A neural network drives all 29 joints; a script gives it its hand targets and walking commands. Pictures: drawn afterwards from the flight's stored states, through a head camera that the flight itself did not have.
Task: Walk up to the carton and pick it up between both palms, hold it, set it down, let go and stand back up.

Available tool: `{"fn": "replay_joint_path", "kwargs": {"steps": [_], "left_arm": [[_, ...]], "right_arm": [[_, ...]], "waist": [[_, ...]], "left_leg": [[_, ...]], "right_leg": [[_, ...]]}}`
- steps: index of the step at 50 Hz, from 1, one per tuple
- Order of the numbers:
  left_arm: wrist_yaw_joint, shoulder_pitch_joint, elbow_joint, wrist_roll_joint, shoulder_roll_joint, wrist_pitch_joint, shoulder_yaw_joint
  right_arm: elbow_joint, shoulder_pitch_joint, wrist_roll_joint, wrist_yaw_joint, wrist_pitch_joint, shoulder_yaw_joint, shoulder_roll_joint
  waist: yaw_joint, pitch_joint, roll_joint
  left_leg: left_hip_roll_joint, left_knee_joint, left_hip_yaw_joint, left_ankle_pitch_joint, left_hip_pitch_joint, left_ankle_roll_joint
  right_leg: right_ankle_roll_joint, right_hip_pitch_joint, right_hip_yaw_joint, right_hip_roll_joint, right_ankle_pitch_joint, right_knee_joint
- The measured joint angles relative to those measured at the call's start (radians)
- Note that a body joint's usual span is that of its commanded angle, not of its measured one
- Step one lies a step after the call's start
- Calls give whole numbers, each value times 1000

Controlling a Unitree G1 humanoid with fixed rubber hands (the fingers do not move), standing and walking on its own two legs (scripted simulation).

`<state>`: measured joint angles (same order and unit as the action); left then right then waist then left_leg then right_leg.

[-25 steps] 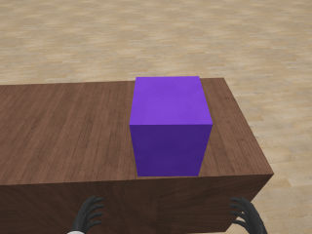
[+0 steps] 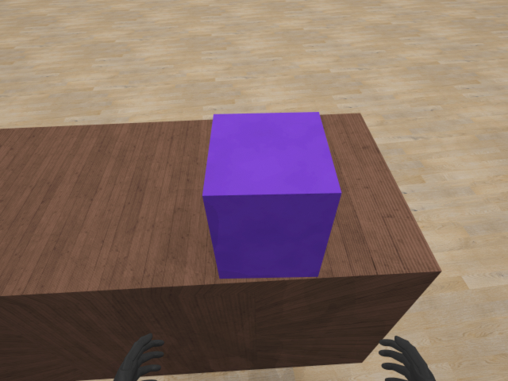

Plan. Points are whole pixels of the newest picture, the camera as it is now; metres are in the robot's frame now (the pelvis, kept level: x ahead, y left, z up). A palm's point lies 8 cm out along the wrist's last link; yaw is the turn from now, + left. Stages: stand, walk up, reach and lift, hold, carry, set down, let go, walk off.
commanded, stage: let go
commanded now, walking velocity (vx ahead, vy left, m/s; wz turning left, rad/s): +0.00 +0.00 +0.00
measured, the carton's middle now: (267, 198) +0.46 +0.01 +0.02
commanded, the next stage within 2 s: stand in 0.28 s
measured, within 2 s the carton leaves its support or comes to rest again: neither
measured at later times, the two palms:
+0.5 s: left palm out of the picture +0.12 +0.25 -0.09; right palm out of the picture +0.12 -0.24 -0.11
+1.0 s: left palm out of the picture +0.02 +0.26 -0.12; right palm out of the picture +0.10 -0.22 -0.12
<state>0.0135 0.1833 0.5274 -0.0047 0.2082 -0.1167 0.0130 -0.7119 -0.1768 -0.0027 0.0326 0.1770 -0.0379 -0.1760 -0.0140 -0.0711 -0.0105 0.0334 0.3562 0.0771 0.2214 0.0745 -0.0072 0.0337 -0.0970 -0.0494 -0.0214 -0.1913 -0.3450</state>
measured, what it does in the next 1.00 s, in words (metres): stands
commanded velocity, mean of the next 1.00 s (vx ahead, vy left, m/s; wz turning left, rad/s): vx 0.00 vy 0.00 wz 0.00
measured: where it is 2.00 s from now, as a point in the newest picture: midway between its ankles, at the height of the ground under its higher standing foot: outside the picture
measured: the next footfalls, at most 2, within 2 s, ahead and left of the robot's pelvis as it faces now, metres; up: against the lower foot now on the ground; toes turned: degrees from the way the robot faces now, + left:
none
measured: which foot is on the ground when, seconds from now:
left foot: down 0.00-1.00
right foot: down 0.00-1.00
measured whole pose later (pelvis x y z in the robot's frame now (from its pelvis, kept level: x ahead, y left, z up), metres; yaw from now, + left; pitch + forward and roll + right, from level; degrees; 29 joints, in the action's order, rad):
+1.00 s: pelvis -0.02 +0.01 -0.01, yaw +8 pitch +0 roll -1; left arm 0.01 0.33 0.74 -0.03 0.22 0.00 0.03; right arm -0.74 -0.32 -0.03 0.01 0.01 -0.02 -0.21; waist -0.02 0.02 0.01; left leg -0.02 0.51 -0.05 0.24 0.27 0.01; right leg 0.02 -0.22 -0.18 0.04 -0.25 -0.47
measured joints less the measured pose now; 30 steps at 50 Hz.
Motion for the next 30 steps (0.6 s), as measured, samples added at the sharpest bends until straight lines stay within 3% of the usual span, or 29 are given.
{"fn": "replay_joint_path", "kwargs": {"steps": [15, 18, 22, 30], "left_arm": [[-3, -7, 4, 0, -5, -1, -7], [-12, -11, 23, -41, 0, 44, -1], [-20, 9, 47, -54, 13, 98, 18], [-14, 76, 111, -39, 22, 113, 20]], "right_arm": [[-9, 1, 5, 3, 15, 2, -20], [4, -18, -16, -10, -55, 3, -27], [0, -61, -31, -11, -144, 3, -44], [-7, -110, -37, -2, -167, 7, -49]], "waist": [[3, 13, 3], [14, 31, 5], [3, 45, 10], [-1, 71, 18]], "left_leg": [[2, 19, -1, 11, 7, -2], [-1, 56, -25, 19, 55, -1], [-8, 107, -52, 36, 112, 1], [-27, 146, -86, 44, 160, 7]], "right_leg": [[1, -8, 0, -1, -12, -21], [-2, -38, -24, 4, -22, -42], [-3, -82, -50, 14, -45, -87], [-6, -116, -84, 35, -67, -127]]}}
